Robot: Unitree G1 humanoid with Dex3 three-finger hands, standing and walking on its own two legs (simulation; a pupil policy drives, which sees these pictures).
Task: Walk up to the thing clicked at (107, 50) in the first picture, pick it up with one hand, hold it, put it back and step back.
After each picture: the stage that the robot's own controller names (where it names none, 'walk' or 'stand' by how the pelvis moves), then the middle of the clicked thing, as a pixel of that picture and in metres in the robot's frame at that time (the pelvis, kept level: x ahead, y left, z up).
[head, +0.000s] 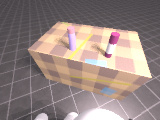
stand; (111, 46) +0.66 -0.15 +0.03
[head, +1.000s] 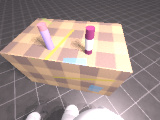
rise first; (89, 41) +0.61 +0.06 +0.07
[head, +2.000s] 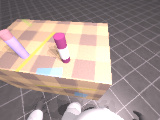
rise first; (63, 50) +0.46 +0.24 +0.07
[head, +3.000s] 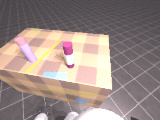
stand; (69, 56) +0.48 +0.21 +0.03
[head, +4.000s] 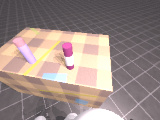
stand; (69, 57) +0.47 +0.20 +0.03
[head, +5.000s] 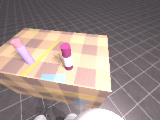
stand; (67, 58) +0.46 +0.21 +0.02
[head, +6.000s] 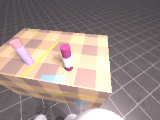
stand; (67, 59) +0.45 +0.21 +0.02
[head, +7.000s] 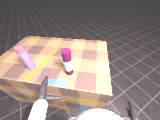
rise first; (67, 62) +0.44 +0.22 +0.03
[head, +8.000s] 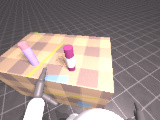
go down; (70, 59) +0.46 +0.21 +0.03
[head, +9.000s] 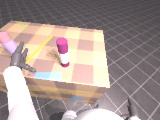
go down; (63, 54) +0.47 +0.20 +0.05
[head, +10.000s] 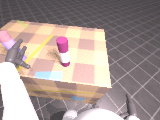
go down; (64, 53) +0.47 +0.20 +0.06
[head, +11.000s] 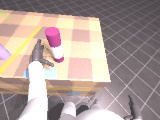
close in; (56, 48) +0.46 +0.21 +0.09
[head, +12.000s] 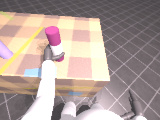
close; (56, 47) +0.47 +0.22 +0.10
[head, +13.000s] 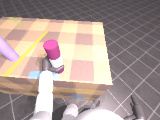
lift; (55, 59) +0.38 +0.22 +0.10
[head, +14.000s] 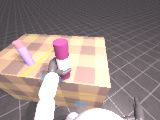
lift; (63, 61) +0.31 +0.18 +0.19
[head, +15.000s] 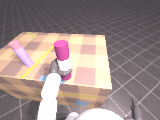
hold; (64, 62) +0.32 +0.18 +0.16
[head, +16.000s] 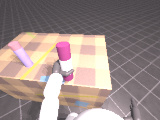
hold; (66, 63) +0.33 +0.17 +0.15
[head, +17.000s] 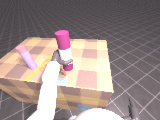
crouch; (65, 53) +0.37 +0.18 +0.21
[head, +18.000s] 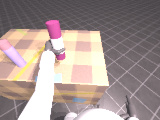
lower; (57, 42) +0.46 +0.22 +0.18
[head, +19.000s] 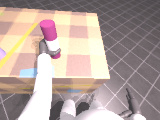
lower; (52, 42) +0.48 +0.22 +0.11
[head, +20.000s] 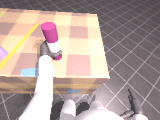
lower; (53, 44) +0.47 +0.21 +0.11
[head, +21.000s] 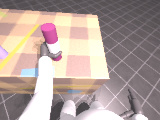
lower; (53, 45) +0.47 +0.22 +0.10
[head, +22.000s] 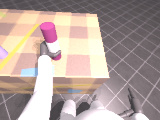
rest; (52, 44) +0.48 +0.22 +0.11
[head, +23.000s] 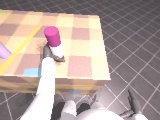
withdraw; (56, 47) +0.46 +0.21 +0.10
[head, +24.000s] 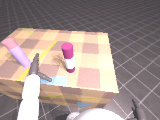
sink last; (69, 59) +0.42 +0.18 +0.07
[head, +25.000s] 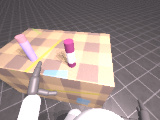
stand; (70, 54) +0.48 +0.21 +0.07
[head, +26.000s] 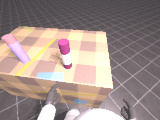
stand; (66, 55) +0.45 +0.21 +0.08
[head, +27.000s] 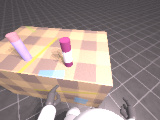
stand; (67, 53) +0.47 +0.21 +0.08
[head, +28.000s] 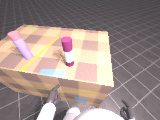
stand; (68, 53) +0.47 +0.20 +0.08
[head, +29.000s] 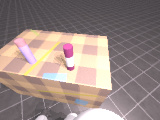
stand; (69, 58) +0.47 +0.20 +0.03
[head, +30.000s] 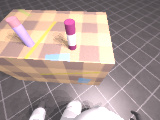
walk; (71, 36) +0.58 +0.19 +0.05
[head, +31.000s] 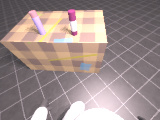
walk; (73, 23) +0.86 +0.25 +0.05
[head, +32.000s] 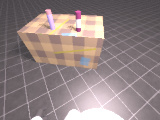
stand; (78, 22) +1.11 +0.24 +0.05
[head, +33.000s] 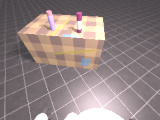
stand; (79, 23) +1.10 +0.22 +0.02
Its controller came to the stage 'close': yes
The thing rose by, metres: 0.21
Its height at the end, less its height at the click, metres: +0.00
